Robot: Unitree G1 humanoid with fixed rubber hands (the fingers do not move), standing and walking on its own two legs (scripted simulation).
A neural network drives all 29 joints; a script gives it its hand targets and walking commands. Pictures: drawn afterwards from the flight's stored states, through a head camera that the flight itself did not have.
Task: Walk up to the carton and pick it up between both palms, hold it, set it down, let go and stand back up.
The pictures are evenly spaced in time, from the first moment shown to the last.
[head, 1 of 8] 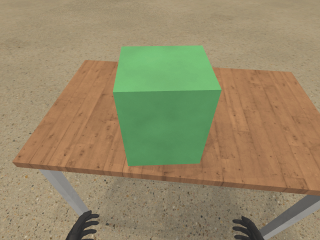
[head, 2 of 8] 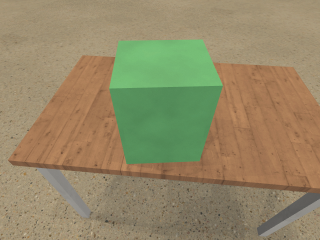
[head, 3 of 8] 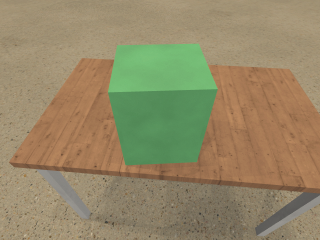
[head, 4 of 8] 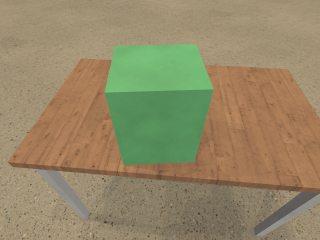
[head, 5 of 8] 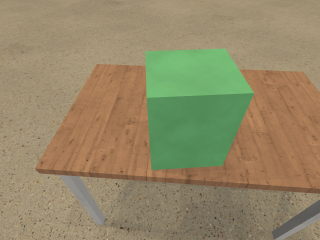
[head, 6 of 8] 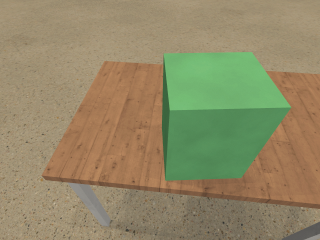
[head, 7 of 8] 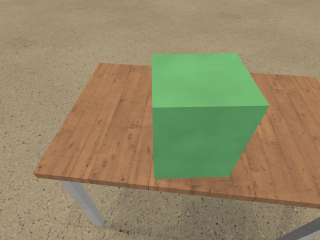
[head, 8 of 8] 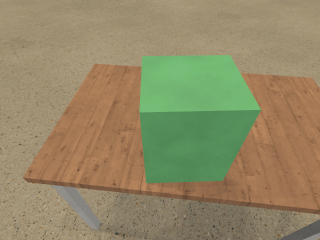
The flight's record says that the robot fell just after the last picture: no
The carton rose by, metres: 0.00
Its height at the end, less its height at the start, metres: +0.00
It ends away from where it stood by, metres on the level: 0.00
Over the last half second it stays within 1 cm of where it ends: yes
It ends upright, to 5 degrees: yes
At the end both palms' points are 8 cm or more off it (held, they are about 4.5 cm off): yes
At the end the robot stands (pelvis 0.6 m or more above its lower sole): yes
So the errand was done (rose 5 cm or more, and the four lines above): no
